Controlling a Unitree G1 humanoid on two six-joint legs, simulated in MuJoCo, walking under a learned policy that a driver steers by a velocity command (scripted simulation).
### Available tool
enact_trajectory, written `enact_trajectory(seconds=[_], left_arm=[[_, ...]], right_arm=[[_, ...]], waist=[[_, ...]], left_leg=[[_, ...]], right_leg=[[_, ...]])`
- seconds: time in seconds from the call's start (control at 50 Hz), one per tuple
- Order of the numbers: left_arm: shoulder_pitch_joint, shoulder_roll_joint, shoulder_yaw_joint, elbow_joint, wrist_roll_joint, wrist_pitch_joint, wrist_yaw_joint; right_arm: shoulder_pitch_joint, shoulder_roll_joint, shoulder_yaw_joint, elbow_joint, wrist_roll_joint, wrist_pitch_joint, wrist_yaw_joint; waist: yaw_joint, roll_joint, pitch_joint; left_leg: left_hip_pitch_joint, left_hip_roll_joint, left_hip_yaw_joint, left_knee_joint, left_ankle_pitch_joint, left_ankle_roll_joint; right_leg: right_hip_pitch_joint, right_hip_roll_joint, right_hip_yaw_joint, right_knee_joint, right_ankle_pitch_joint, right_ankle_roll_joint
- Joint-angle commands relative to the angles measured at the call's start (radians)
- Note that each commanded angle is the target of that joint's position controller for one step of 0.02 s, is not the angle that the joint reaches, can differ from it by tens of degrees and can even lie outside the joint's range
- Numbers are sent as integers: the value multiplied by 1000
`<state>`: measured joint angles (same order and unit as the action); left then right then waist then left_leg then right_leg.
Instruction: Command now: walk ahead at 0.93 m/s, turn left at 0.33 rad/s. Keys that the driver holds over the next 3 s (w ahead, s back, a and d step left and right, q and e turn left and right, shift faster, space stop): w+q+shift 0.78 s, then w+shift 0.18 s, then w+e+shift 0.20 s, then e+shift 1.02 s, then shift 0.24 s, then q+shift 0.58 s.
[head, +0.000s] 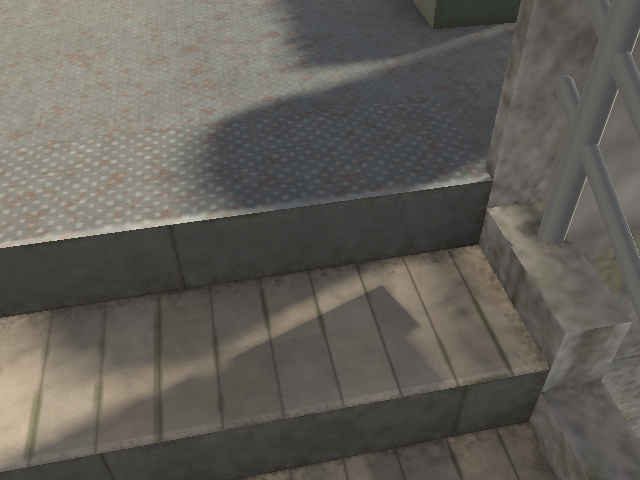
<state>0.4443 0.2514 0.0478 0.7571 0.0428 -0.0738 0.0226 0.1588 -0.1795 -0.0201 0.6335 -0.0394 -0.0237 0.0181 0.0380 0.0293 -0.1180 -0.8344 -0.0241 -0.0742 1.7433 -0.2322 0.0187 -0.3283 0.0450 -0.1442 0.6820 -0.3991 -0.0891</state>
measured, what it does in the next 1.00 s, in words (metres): climbs, turning left: left foot 0.17 m higher, then right foot 0.17 m higher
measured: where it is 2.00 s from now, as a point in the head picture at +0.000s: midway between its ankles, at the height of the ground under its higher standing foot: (22, 104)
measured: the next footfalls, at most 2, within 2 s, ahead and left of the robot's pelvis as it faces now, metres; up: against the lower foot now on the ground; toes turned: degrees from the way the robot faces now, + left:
left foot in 0.34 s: +0.34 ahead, +0.16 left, +0.17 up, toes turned +14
right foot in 0.74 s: +0.74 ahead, +0.21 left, +0.34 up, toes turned +32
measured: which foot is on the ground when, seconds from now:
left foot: up 0.00-0.32, down 0.34-0.72, up 0.74-1.00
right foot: down 0.00-0.32, up 0.34-0.72, down 0.74-1.00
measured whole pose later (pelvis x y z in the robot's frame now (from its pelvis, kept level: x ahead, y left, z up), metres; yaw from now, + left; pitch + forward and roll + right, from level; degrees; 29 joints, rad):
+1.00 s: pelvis +0.72 +0.37 +0.35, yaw +45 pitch +3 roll -3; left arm 0.54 0.27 0.07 1.04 0.04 -0.14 0.01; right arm -0.18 -0.14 -0.01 0.41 -0.02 -0.03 -0.02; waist 0.03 -0.02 -0.08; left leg -1.26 -0.05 -0.11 1.97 -0.54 0.18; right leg -0.02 -0.02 -0.23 0.40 -0.41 0.01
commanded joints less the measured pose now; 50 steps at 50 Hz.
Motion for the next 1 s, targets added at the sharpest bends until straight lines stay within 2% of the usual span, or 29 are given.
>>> enact_trajectory(seconds=[0.02, 0.12, 0.16, 0.2, 0.24, 0.26, 0.3, 0.32, 0.34, 0.36, 0.38, 0.44, 0.48, 0.52, 0.56, 0.6, 0.64, 0.66, 0.7, 0.72, 0.74, 0.76, 0.78, 0.8, 0.84, 0.88, 0.92, 0.96, 1.0], left_arm=[[-70, 141, 22, -54, 11, -82, 12], [89, 93, 10, 118, 17, -95, -18], [49, 45, -13, 130, 10, -81, -17], [35, 81, -8, 119, -3, -68, 18], [-31, 123, -9, 92, -37, -43, 48], [-4, 152, -5, 81, -59, -35, 59], [-90, 292, 38, 26, -81, -24, 35], [-131, 281, 39, 2, -102, -5, 5], [-198, 219, 34, -44, -84, -14, -22], [-270, 34, 1, -159, -35, -37, -68], [-265, 30, 0, -240, 45, -74, -74], [-346, -69, -41, -305, 49, -85, -63], [-383, -159, -86, -336, 53, -49, -31], [-368, -142, -94, -313, 46, -26, -17], [-597, -196, -116, -406, 46, -27, -1], [-786, -237, -150, -498, 52, -31, 3], [-822, -190, -153, -541, 29, -12, 4], [-609, -166, -135, -453, 21, -3, 13], [-267, -27, -60, -368, -46, 8, 58], [-56, 46, -11, -308, -40, 9, 61], [54, 114, 26, -212, -36, -4, 55], [46, 144, 40, -112, -28, -11, 40], [-154, 90, 33, -139, 27, -15, 34], [-229, -42, 15, -128, 6, -29, 22], [-187, -150, -11, 10, -13, -70, 8], [-79, -149, -7, 138, 22, -84, -6], [-106, -122, -14, 160, 16, -89, -25], [-90, -50, -12, 188, 16, -96, -28], [65, 6, -10, 262, -20, -96, -13]], right_arm=[[-37, -71, -31, -82, 23, 12, -1], [-293, 21, -7, -190, 53, 7, -55], [-359, 20, 19, -233, 66, 24, -43], [-370, -2, 23, -249, 38, 72, -11], [-310, 17, 21, -214, 31, 86, 5], [-221, 20, 18, -174, 26, 82, 2], [153, -83, -35, -88, 39, 78, -17], [262, -159, -64, -48, 48, 58, -9], [282, -223, -99, -17, 44, 40, 7], [171, -311, -119, 17, 55, 40, 4], [86, -302, -125, -44, 61, 33, -4], [155, -131, -81, 75, 15, -10, -24], [212, -135, -73, 162, 5, -46, -20], [215, -125, -57, 164, 15, -69, -4], [372, -127, -50, 252, 19, -93, 5], [438, -127, -43, 283, 17, -88, 3], [385, -128, -45, 242, 27, -55, -33], [274, -123, -48, 188, 43, -54, -43], [132, -303, -120, 108, 59, -106, -37], [28, -347, -145, 67, 60, -148, -25], [-109, -288, -143, 31, 43, -188, 0], [-176, -35, -68, -43, -12, -197, 7], [53, -21, -70, -81, 18, -171, 21], [42, -10, -54, -84, -21, -126, 15], [-69, 58, -10, -151, -43, -77, 18], [-108, 140, 29, -158, -4, -40, 9], [-185, 123, 43, -209, 28, -10, -14], [-345, 101, 34, -281, 18, 11, -47], [-476, 83, 53, -330, 14, -6, -60]], waist=[[-45, -87, 178], [-14, -8, 329], [-56, 3, 350], [-41, -30, 303], [-77, -47, 206], [-112, -85, 95], [-294, -242, -147], [-319, -272, -207], [-320, -249, -161], [-168, 136, -66], [-112, 92, -87], [-52, -57, 117], [-6, -101, 179], [4, -125, 195], [-83, -19, 260], [-110, -51, 284], [-88, -89, 197], [11, -52, 39], [187, 107, -249], [313, 82, -387], [368, -75, -357], [259, -360, -195], [57, -393, -336], [13, -219, -271], [-63, 42, 48], [-61, 50, 176], [-116, 32, 344], [-102, -44, 381], [-50, -9, 380]], left_leg=[[-311, -10, -44, 356, 77, 9], [-834, -11, -29, 643, -301, 112], [-681, 31, 31, 314, -293, 128], [-373, 68, 226, 50, -170, 142], [-107, 56, 306, -120, -180, 191], [118, -17, 369, -209, -202, 201], [469, -134, 365, -340, -383, 186], [587, -181, 286, -538, -408, 203], [638, -161, 25, -776, -443, 245], [708, -4, -609, -1217, -699, 310], [692, 87, -1016, -1461, -808, 271], [457, 56, -801, -1438, -500, 203], [405, 11, -564, -1357, -198, 185], [408, -12, -381, -1338, -13, 140], [515, -2, -416, -1377, 164, 156], [431, -20, -356, -1503, 280, 169], [317, 19, -313, -1696, 616, 219], [213, -22, -194, -1588, 1179, 173], [276, 49, -296, -1216, 1873, 151], [422, 71, -353, -965, 1919, 142], [387, -50, -262, -569, 1459, 110], [142, -198, -135, -276, 139, 95], [-21, -150, -149, 125, 53, 97], [-36, -68, -83, 222, 147, 126], [-185, 9, -150, 332, 110, 164], [-387, -24, -165, 547, -96, 192], [-462, -29, -138, 330, -285, 172], [-421, -46, -13, 297, -333, 151], [-514, 13, 99, 116, -456, 167]], right_leg=[[-34, -389, 466, -541, -348, -100], [301, -413, 233, -578, -237, -66], [182, -336, 59, -653, -209, -2], [44, -310, -51, -832, -34, -44], [120, -271, -195, -781, 564, -45], [159, -273, -230, -624, 1176, -68], [292, -362, -130, -206, 2078, -108], [323, -356, -108, 77, 2012, -94], [181, -285, -44, 456, 1504, -53], [-349, -23, 55, 820, 286, 38], [-487, -15, 318, 1072, 252, 37], [-669, -60, 276, 1428, 342, 26], [-819, -73, 258, 1562, 233, 17], [-869, -103, 196, 1446, 162, 12], [-1125, -85, 123, 1650, -86, 8], [-1060, -71, 56, 1447, -203, -3], [-601, -86, 2, 938, -92, 15], [-194, -8, -89, 828, 17, 5], [273, -15, 84, 652, 55, -17], [364, -15, 155, 434, -5, -22], [447, -46, 206, 189, -66, -30], [482, -213, 394, 84, 386, -72], [482, -444, 926, -165, 203, -233], [375, -435, 1001, -282, -264, -219], [115, -401, 804, -331, -366, -126], [75, -358, 511, -344, -22, -69], [-24, -325, 272, -484, 174, -39], [-106, -299, 114, -613, 418, -47], [58, -284, 57, -730, 420, -58]])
